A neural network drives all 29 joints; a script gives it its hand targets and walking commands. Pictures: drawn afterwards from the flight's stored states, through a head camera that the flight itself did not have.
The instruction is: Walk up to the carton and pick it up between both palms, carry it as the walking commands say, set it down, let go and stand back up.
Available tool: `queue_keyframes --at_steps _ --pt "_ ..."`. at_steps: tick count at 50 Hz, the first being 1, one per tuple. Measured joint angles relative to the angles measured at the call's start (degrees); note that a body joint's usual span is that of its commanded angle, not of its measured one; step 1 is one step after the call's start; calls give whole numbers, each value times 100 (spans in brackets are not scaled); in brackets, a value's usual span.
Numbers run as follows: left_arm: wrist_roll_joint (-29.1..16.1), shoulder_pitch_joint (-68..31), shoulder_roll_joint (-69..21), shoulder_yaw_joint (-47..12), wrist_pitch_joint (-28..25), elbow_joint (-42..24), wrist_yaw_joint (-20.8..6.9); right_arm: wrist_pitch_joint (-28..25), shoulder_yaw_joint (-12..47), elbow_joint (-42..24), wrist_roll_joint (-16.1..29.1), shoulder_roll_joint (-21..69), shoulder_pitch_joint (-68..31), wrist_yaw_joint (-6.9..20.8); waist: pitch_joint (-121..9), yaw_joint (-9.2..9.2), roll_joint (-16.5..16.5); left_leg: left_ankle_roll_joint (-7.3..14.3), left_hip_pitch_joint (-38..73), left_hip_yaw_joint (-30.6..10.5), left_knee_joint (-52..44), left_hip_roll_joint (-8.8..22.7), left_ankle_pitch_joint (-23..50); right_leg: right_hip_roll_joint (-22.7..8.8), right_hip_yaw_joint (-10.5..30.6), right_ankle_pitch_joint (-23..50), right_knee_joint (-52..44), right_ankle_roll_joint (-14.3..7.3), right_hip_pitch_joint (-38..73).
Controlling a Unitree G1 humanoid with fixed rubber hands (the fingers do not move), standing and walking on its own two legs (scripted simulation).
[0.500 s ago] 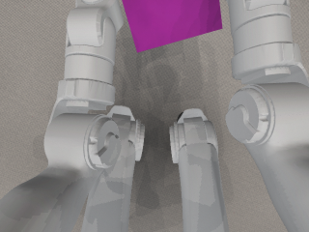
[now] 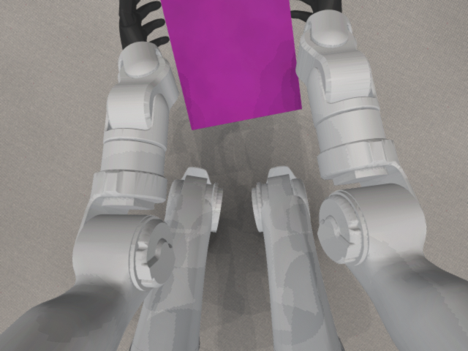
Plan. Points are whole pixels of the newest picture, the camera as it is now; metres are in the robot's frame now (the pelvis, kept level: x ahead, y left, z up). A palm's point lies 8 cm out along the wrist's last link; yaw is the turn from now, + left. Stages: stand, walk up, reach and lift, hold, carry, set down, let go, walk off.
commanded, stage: reach and lift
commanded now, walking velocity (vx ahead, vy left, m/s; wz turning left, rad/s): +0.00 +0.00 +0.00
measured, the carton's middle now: (235, 51) +0.54 +0.00 -0.16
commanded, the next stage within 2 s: none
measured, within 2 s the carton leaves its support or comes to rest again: neither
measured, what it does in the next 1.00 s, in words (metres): rises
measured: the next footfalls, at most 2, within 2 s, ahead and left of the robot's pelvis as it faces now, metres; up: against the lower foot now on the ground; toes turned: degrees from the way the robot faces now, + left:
none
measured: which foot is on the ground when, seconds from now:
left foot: down 0.00-1.00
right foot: down 0.00-1.00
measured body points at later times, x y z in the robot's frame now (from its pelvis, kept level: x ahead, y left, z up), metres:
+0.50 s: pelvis -0.03 -0.01 +0.05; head +0.26 -0.03 +0.37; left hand +0.50 +0.13 +0.00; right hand +0.54 -0.10 +0.00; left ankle +0.15 +0.14 -0.44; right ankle +0.15 -0.13 -0.44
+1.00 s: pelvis +0.00 +0.00 +0.12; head +0.26 -0.02 +0.47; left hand +0.47 +0.13 +0.06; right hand +0.51 -0.11 +0.06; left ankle +0.15 +0.14 -0.44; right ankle +0.15 -0.13 -0.44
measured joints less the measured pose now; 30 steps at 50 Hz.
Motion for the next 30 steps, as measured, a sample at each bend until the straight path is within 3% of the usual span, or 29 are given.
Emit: queue_keyframes --at_steps 3,11,15,20,24,30 --pt "113 -110 -72 132 56 -52 4 4 -39 26 -91 -35 -81 79 10 -17 -158 -25 8 -25 -170 39 157 46 2 192 -185 -18 -14" --pt "179 102 -291 62 508 -325 277 263 20 115 211 -172 49 229 26 25 -389 -108 235 -188 -440 80 387 83 -120 504 -522 -91 182" --pt "229 143 -187 71 732 -355 125 436 156 209 303 -134 -37 53 27 53 -408 -99 437 -174 -613 80 469 78 -86 598 -657 -116 357" --pt "379 -134 -42 279 800 -96 -114 443 5 595 92 -69 -418 -50 16 129 -248 -49 661 -151 -913 69 601 20 -39 706 -915 -140 578" --pt "404 -367 -15 407 742 73 -116 336 -163 771 -141 -74 -589 23 10 194 -101 -28 818 -161 -1162 75 687 -46 -39 754 -1157 -159 754" --pt "312 -277 -62 353 624 -15 -59 237 -233 431 -240 20 -262 81 11 142 -147 -16 1120 -203 -1428 107 666 -105 -70 702 -1459 -168 1089"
